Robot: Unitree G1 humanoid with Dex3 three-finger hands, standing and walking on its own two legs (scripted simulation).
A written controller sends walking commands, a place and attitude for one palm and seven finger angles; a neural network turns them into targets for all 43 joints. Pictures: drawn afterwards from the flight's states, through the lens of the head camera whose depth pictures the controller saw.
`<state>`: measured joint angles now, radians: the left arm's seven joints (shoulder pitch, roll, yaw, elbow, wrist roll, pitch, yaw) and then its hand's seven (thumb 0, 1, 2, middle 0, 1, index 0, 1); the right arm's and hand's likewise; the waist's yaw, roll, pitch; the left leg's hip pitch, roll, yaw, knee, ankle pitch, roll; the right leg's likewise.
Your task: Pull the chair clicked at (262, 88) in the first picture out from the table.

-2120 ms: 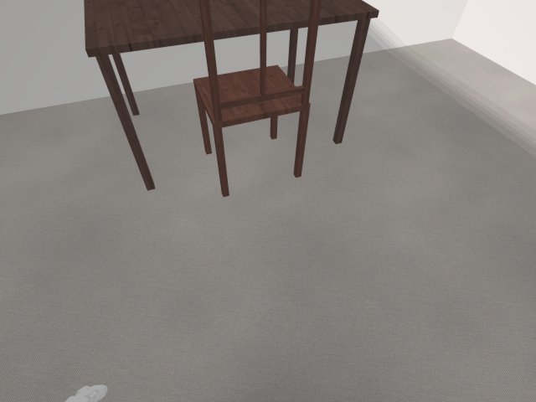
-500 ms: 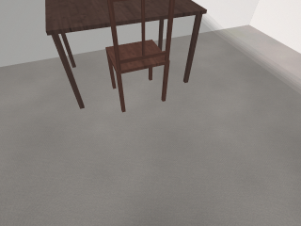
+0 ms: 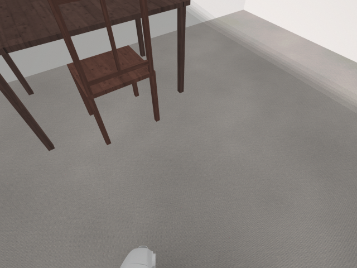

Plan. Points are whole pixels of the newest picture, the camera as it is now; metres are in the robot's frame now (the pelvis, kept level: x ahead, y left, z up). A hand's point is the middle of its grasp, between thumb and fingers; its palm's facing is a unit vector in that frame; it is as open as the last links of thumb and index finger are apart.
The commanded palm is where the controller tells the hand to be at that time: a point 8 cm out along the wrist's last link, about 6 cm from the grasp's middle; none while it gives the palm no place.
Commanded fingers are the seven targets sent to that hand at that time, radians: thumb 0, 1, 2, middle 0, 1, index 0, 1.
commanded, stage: walk to a spot facing it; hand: left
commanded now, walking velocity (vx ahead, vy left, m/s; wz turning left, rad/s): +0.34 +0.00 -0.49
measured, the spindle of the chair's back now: (111, 37) +1.09 +0.44 -0.05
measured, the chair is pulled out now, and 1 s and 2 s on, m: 0.00 0.00 0.00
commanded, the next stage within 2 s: turn to face it in 1.50 s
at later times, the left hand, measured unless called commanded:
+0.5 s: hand (115, 188) +0.35 +0.24 -0.16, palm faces -0.24 -0.95 -0.21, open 7.4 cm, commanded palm none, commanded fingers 0.00 0.90 0.90 -0.20 -0.30 -0.20 -0.30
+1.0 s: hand (160, 146) +0.53 +0.12 -0.17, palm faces -0.41 -0.88 -0.23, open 7.1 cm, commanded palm none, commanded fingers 0.00 0.90 0.90 -0.20 -0.30 -0.20 -0.30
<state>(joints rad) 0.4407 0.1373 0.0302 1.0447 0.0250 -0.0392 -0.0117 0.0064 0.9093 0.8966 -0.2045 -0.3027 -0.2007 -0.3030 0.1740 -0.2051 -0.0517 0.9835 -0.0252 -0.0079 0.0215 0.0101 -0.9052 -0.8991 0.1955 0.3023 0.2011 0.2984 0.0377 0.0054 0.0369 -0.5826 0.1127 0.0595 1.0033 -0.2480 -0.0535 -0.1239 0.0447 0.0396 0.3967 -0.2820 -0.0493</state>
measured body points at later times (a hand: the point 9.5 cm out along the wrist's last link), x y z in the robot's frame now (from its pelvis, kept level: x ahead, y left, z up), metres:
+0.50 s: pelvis +0.20 +0.07 +0.00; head +0.22 +0.07 +0.45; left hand +0.36 +0.29 -0.14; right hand +0.12 -0.17 -0.14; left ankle +0.18 +0.16 -0.74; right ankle +0.23 -0.10 -0.67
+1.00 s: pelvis +0.39 -0.03 -0.01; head +0.41 -0.04 +0.44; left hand +0.56 +0.17 -0.15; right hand +0.34 -0.27 -0.15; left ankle +0.52 +0.07 -0.70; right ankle +0.34 -0.11 -0.74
